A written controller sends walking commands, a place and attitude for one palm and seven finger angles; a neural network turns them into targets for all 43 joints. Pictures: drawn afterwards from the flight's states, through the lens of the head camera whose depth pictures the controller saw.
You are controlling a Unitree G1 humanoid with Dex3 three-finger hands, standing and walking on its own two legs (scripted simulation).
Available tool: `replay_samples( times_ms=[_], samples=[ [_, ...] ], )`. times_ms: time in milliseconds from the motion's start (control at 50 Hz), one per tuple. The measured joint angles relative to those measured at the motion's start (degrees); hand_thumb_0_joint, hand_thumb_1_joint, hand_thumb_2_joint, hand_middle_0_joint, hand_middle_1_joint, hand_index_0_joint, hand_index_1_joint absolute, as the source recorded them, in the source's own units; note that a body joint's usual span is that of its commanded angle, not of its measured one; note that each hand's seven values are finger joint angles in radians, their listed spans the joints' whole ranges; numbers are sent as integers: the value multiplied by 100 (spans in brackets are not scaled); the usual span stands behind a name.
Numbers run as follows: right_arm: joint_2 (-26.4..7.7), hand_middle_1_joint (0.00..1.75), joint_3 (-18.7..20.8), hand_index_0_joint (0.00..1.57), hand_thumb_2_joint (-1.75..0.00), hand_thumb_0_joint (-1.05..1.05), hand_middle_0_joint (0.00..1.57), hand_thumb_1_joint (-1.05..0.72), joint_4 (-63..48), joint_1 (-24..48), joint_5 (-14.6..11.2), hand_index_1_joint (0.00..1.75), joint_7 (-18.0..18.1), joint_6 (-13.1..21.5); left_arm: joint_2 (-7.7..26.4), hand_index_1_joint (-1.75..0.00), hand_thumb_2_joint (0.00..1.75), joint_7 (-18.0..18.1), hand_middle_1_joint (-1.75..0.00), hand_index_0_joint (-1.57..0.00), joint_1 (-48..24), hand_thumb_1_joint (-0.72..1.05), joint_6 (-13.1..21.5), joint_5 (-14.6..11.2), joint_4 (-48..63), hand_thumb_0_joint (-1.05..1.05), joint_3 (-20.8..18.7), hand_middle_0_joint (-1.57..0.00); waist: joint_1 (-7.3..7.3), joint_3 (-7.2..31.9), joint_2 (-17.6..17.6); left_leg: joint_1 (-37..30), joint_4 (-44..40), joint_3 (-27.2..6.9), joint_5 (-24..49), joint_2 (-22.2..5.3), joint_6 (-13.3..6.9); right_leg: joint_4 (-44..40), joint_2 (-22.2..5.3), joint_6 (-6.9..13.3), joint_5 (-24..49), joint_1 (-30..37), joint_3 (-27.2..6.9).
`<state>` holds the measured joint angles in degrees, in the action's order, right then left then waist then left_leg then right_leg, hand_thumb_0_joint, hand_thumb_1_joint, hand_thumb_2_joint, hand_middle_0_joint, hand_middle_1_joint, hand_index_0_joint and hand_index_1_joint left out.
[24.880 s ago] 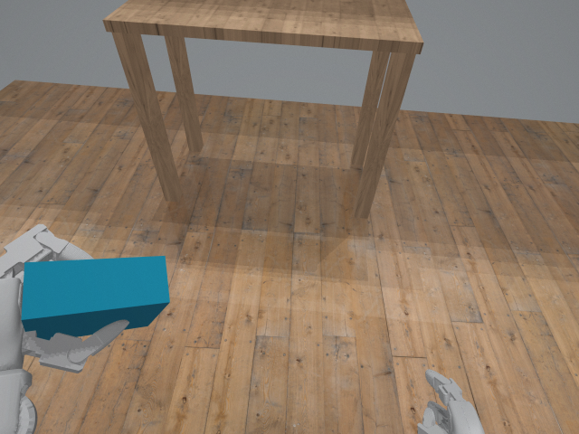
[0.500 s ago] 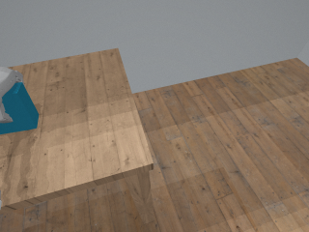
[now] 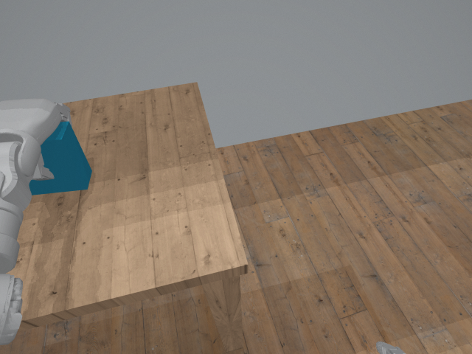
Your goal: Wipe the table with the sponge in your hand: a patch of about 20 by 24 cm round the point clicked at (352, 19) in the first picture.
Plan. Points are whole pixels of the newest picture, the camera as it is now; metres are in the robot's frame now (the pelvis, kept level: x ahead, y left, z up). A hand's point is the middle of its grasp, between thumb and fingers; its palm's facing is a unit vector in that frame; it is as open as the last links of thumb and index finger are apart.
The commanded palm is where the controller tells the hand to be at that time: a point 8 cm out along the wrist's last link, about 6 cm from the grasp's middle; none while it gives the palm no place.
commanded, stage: slide across to the middle lane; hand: left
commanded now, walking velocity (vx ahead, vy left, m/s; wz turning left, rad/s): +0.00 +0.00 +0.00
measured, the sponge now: (48, 168) +0.37 +0.37 +0.10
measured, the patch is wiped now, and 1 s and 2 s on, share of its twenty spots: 0.20 0.40 0.65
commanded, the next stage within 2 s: wipe back along the middle lane in 0.32 s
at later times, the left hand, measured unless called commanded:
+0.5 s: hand (80, 141) +0.40 +0.31 +0.14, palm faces -0.03 +0.03 -1.00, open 9.5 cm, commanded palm +0.37 +0.30 +0.20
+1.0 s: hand (79, 164) +0.35 +0.29 +0.14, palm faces +0.01 +0.03 -1.00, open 9.5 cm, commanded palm +0.32 +0.28 +0.18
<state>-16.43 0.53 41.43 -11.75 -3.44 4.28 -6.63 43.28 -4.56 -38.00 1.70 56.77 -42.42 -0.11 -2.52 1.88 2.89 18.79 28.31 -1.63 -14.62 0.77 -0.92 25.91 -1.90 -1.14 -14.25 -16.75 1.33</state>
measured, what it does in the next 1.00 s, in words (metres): stands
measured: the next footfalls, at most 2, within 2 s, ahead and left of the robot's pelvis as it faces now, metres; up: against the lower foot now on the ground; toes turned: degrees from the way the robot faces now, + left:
none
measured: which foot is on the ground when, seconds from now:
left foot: down 0.00-1.00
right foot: down 0.00-1.00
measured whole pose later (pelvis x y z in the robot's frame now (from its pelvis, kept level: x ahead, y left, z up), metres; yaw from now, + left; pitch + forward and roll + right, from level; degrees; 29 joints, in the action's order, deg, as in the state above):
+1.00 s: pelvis +0.02 -0.02 +0.00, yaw -1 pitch +1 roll +0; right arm -17.3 -1.2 38.4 -5.4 -2.7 3.1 -8.1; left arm 35.1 -5.8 -14.8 -17.5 53.0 -10.1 0.7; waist -3.3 2.1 5.3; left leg 10.2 24.4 -0.6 -15.5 -0.2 0.3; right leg 25.0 -1.0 -0.3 -16.3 -10.0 0.3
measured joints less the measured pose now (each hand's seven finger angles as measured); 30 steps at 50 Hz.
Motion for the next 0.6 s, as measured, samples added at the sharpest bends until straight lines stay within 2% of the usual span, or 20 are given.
replay_samples(
  times_ms=[180,280,420,600],
  samples=[
    [4,30,-52,20,-90,1,21,-91,-152,238,29,29,-78,-119,-399,-145,114,-76,-138,-80,430,-51,-440,-127,893,-1,74,-79,26,8,70,-290,-232,81,-25,13,-27,-224,-16,-21,0,256,-77],
    [-14,30,-79,20,-90,1,21,-91,-148,347,47,29,-162,-182,-641,-145,114,1,-138,-80,752,-51,-862,-191,1375,-1,93,-79,6,28,130,-438,-353,123,-34,10,-23,-310,-16,-37,-11,372,-118],
    [-23,30,-126,20,-90,1,21,-91,-94,464,54,29,-179,-202,-776,-146,114,-34,-138,-80,833,-50,-1463,-170,1590,-1,265,-79,-28,24,154,-568,-461,79,-18,-5,11,-368,-2,-18,-38,493,-74],
    [-65,30,-158,20,-90,1,21,-91,-207,527,70,29,-117,-201,-690,-147,113,-245,-139,-78,1246,-48,-1573,-234,1985,-1,120,-77,35,47,134,-723,-476,75,-64,-67,72,-321,60,35,-111,613,-70]
  ],
)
